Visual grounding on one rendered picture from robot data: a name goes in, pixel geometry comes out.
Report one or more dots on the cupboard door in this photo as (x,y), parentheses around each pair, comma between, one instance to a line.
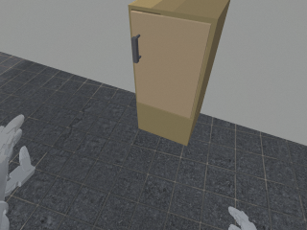
(172,51)

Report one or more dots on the left robot forearm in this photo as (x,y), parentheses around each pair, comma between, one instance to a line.
(4,221)

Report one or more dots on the left robot hand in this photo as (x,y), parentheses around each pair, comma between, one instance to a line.
(9,136)

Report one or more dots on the right robot hand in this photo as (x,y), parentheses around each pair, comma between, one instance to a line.
(241,219)

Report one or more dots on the handle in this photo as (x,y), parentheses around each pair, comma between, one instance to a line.
(135,49)

